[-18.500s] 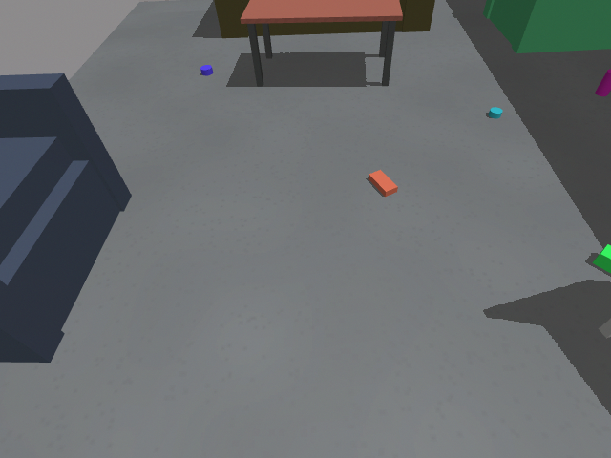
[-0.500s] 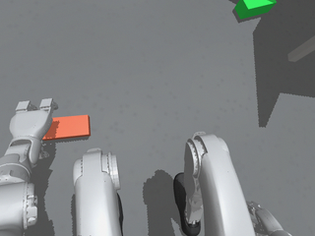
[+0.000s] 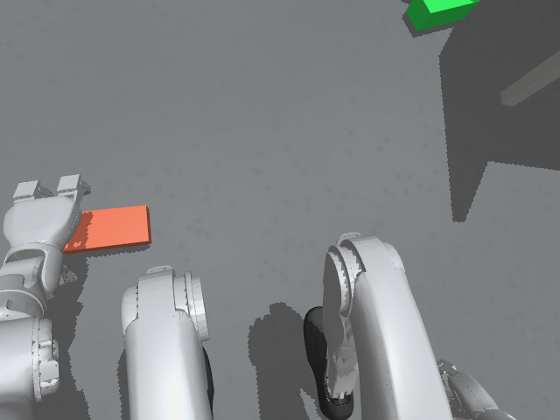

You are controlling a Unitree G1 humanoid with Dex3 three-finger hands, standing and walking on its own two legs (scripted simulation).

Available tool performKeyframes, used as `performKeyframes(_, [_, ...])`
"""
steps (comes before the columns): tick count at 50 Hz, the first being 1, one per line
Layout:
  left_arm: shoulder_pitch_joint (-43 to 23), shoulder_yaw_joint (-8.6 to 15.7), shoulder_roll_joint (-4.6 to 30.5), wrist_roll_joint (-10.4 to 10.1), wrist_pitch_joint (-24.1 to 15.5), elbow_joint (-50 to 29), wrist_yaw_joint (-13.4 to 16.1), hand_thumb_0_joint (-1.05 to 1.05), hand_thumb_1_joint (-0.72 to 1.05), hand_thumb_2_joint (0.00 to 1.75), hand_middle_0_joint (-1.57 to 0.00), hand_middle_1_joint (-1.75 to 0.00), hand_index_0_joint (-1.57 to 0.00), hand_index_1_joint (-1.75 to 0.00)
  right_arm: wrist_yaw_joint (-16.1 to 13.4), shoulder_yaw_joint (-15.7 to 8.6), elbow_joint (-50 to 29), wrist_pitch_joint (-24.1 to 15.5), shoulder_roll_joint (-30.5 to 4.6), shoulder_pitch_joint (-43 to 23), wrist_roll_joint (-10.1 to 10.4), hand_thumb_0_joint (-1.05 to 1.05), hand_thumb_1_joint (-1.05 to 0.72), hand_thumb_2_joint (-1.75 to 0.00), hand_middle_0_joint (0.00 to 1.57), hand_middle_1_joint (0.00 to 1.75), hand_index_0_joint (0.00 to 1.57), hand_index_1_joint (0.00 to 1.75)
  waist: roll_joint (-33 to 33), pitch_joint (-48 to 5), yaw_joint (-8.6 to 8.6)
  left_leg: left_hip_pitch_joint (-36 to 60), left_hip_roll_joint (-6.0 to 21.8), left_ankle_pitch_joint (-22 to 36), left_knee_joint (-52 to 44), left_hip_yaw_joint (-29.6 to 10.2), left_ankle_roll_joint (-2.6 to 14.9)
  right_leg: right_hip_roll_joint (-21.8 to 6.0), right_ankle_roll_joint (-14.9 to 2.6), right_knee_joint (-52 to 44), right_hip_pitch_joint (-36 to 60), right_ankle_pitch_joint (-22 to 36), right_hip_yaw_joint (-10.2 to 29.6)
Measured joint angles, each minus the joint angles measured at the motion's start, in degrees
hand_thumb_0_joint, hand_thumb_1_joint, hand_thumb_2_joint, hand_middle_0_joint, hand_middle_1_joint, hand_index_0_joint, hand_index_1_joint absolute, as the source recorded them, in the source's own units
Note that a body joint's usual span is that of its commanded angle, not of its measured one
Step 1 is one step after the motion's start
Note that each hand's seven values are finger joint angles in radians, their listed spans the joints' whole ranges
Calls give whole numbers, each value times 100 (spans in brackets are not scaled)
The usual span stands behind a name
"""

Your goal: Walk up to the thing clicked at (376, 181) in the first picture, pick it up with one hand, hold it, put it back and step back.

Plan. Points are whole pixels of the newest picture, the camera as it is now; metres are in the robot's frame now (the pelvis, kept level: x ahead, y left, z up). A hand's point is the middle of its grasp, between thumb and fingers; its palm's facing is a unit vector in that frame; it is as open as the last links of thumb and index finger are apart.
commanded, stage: rise first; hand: left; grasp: from above
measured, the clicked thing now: (107, 229) +0.43 +0.26 -0.30
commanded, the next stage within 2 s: approach in 1.22 s
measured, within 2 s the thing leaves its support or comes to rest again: neither
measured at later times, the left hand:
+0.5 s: hand (54, 237) +0.39 +0.30 -0.17, palm faces -0.46 -0.07 -0.89, open 14.3 cm
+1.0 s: hand (55, 235) +0.40 +0.30 -0.17, palm faces -0.45 -0.06 -0.89, open 14.3 cm
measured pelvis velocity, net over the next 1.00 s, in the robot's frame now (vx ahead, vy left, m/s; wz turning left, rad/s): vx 0.00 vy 0.00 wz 0.00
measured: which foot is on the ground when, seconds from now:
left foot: down 0.00-1.00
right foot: down 0.00-1.00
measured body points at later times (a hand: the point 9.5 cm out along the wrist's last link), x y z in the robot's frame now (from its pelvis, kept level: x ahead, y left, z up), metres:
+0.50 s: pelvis +0.00 +0.00 +0.01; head +0.22 +0.07 +0.39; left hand +0.41 +0.30 -0.12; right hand +0.09 -0.27 -0.11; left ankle +0.07 +0.12 -0.28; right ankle +0.10 -0.13 -0.28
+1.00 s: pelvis +0.00 +0.00 +0.01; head +0.22 +0.07 +0.39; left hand +0.42 +0.30 -0.12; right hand +0.08 -0.28 -0.11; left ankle +0.07 +0.12 -0.28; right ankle +0.10 -0.13 -0.28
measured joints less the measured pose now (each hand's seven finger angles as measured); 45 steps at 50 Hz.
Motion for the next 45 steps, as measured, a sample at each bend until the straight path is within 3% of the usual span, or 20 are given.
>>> performKeyframes(14, [110, -107, -63, -61, 81, -267, -49, -1, -57, 107, -8, -98, -6, -101, 72, -37, -23, -15, 25, 40, 87, 0, -91, -90, 21, 30, 20, 30, 33, -94, 36, 9, 2, -22, -39, 19, 43, 3, 34, -62, 40, -27, 11])
performKeyframes(26, [59, -122, -37, -139, 100, -374, -282, 0, -59, 108, -8, -99, -6, -102, 71, -33, -110, -5, -2, 44, 169, 0, -91, -90, 21, 30, 20, 30, 78, -105, 66, 38, -11, 22, -117, 18, 41, -9, 32, -136, 78, 3, 4])
performKeyframes(45, [-41, -141, 31, -42, -29, -293, -302, -1, -59, 109, -9, -98, -6, -101, 13, -13, -98, 32, -26, 59, 179, 0, -91, -90, 21, 30, 20, 30, 54, -104, 55, 43, -21, 60, -123, 4, 39, -6, 35, -155, 97, 38, -7])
